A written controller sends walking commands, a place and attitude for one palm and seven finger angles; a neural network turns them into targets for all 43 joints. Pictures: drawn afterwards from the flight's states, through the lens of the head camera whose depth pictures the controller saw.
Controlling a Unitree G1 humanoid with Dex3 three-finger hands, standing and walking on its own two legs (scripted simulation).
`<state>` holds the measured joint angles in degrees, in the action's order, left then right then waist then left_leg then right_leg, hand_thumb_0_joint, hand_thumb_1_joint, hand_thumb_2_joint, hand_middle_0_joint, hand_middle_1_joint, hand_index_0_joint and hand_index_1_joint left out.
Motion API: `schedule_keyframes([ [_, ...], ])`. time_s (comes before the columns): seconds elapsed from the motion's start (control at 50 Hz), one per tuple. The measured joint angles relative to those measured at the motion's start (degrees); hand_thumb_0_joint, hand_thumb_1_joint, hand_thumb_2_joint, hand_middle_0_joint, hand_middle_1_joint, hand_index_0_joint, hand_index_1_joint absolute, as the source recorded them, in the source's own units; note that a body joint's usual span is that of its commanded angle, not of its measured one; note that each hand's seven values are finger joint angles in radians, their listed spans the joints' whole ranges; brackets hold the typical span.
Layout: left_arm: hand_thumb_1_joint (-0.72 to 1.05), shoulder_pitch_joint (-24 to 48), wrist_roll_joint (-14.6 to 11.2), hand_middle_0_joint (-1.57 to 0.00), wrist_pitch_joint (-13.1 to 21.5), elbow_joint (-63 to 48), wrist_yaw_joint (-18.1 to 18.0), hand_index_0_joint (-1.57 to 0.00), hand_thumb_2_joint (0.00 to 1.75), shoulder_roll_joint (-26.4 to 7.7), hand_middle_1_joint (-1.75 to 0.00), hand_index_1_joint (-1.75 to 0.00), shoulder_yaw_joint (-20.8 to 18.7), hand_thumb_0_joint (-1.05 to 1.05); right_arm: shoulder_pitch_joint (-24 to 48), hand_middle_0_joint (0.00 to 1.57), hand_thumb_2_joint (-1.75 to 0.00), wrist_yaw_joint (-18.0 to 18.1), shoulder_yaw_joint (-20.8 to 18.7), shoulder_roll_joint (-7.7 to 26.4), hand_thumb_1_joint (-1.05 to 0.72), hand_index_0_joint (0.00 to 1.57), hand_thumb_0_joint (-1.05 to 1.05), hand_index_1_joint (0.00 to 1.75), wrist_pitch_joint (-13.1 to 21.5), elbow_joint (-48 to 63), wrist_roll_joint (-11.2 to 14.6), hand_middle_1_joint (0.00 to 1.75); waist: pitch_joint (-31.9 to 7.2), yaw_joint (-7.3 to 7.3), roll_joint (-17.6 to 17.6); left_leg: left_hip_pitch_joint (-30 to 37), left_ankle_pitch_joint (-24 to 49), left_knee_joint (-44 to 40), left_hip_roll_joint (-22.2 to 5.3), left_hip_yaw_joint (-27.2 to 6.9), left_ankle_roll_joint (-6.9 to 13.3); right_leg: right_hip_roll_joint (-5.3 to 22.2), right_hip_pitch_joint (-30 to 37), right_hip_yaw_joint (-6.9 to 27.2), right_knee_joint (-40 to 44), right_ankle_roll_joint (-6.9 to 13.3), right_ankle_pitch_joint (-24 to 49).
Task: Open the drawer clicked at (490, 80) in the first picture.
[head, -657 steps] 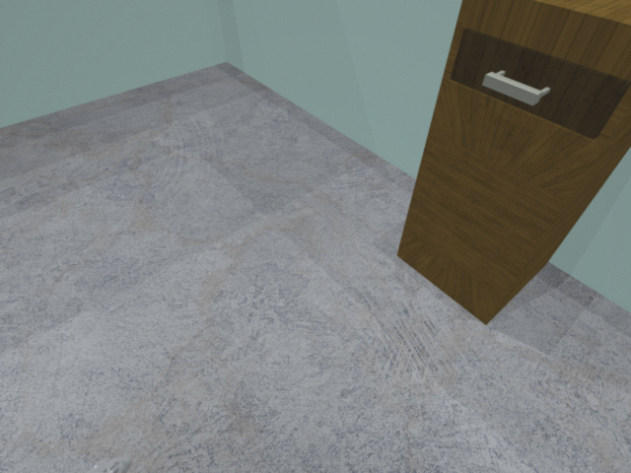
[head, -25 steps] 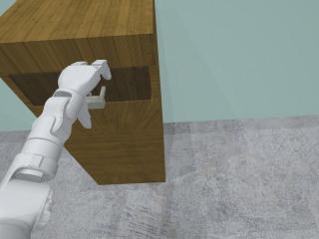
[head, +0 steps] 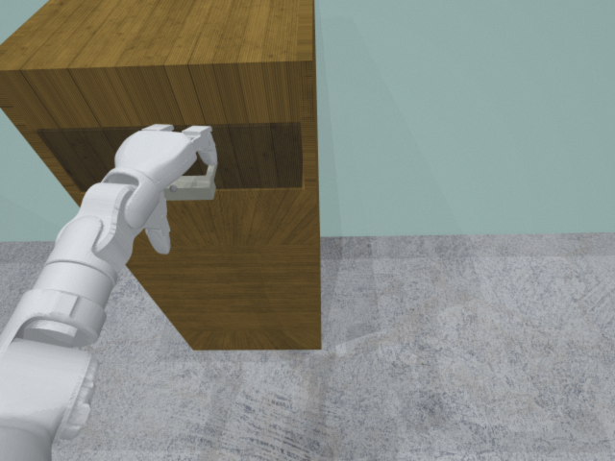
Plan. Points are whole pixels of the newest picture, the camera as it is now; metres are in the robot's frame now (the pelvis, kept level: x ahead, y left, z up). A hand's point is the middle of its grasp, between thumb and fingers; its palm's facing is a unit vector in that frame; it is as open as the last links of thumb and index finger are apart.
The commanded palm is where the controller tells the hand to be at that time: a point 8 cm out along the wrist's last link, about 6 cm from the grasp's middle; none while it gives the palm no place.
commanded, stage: move the hooked fingers above the handle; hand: left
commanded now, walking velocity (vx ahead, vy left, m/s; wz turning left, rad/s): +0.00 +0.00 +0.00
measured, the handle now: (173, 177) +0.50 +0.23 +0.08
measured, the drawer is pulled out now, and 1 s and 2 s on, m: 0.00 0.00 0.00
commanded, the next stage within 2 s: none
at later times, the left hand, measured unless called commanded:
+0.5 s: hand (132, 166) +0.45 +0.26 +0.14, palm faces -0.06 +0.01 -1.00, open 13.6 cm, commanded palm +0.43 +0.26 +0.20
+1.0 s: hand (161, 157) +0.46 +0.22 +0.15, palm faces +0.04 -0.02 -1.00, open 13.6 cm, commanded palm +0.43 +0.26 +0.20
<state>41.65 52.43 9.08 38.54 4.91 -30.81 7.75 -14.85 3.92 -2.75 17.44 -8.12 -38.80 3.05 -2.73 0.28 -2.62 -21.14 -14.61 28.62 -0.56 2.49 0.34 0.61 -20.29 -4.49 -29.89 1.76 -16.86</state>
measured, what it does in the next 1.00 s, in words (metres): stands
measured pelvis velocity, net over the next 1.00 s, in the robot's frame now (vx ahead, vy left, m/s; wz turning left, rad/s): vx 0.00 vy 0.01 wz -0.05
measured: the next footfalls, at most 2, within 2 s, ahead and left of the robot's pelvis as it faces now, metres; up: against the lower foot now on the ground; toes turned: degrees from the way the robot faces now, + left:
none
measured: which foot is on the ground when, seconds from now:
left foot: down 0.00-1.00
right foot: down 0.00-1.00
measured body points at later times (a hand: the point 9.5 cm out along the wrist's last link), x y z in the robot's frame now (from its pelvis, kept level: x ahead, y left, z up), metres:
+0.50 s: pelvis -0.01 +0.01 +0.00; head +0.03 -0.02 +0.45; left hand +0.45 +0.25 +0.19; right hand +0.07 -0.25 -0.13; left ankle -0.01 +0.12 -0.74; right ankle -0.02 -0.10 -0.74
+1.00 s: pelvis +0.00 +0.01 +0.00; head +0.03 -0.02 +0.45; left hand +0.45 +0.22 +0.20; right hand +0.09 -0.23 -0.14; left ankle -0.01 +0.12 -0.74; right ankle -0.02 -0.10 -0.74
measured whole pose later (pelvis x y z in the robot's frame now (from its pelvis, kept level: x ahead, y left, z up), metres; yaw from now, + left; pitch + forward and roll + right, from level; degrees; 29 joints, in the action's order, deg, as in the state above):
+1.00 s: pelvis +0.00 +0.01 +0.00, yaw -3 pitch +7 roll +1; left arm 44.1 55.6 1.8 44.2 -2.9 -29.8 3.3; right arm -12.4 2.5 0.5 14.3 -9.5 -40.0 3.4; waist -4.1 1.3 -4.6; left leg -20.1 -14.1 26.7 -0.5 5.6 1.3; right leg 0.6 -20.6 -1.3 -28.4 0.6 -15.3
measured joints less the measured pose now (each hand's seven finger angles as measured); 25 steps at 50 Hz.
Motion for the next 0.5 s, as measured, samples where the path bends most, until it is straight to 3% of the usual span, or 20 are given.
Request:
schedule_keyframes([
  [0.04,-0.49,-0.04,0.69,-0.33,1.47,-0.11,-2.62,-0.32,0.3,0.74,-1.2,-1.2,-1.29,0.0,0.81,0.2,-0.9,-0.08,0.19,-0.35,-0.91,0.2,0.01,0.3,0.31,-0.01,-0.09,0.3,-0.11,0.6,0.31,-0.65,-0.21,0.44,0.01,0.35,0.15,0.04,-0.79,0.36,-0.43,-0.14,-0.04],
  [0.1,-0.49,1.22,2.05,-0.34,0.81,1.53,-7.12,-0.32,0.3,0.24,-1.2,-1.2,-3.56,0.0,1.61,0.2,-0.9,-0.4,0.72,-1.18,-0.91,0.2,0.01,0.3,0.77,-0.04,-0.12,0.3,-0.36,1.52,0.48,-1.62,-0.41,0.81,-0.12,1.0,0.27,-0.07,-1.95,1.02,-0.66,-0.3,0.1],
  [0.2,-0.49,2.36,3.65,-0.48,-2.01,3.21,-10.54,-0.32,0.3,1.06,-1.28,-1.2,-2.27,0.0,1.73,0.2,-0.9,-1.11,1.76,-1.92,-0.91,0.2,0.01,0.3,0.23,-1.28,0.03,0.3,-0.76,1.13,-0.69,-1.63,-0.13,0.17,-0.11,1.91,0.59,-0.09,-2.24,1.95,0.12,-0.72,0.84],
  [0.36,-0.49,3.51,3.01,-0.43,-7.63,8.24,-7.54,-0.37,0.3,0.17,-1.24,-1.24,-3.91,0.0,1.95,0.21,-0.9,0.07,3.86,-3.45,-0.91,0.2,0.01,0.3,-1.19,-1.37,1.13,0.3,-0.61,1.97,-1.51,1.52,1.05,-2.52,-0.02,3.12,0.82,-0.14,-0.01,3.15,1.77,-1.02,1.9],
  [0.5,-0.49,4.22,4.25,-0.36,-6.8,11.13,-3.29,-0.35,0.3,-4.09,-1.21,-1.22,-5.98,0.0,-0.18,0.21,-0.9,0.7,2.97,-2.44,-0.91,0.21,0.01,0.3,-0.34,0.31,0.78,0.3,-0.66,2.08,-0.51,0.91,1.21,-2.17,-0.2,2.67,0.64,-0.3,-0.35,2.7,1.63,-0.72,1.99],
])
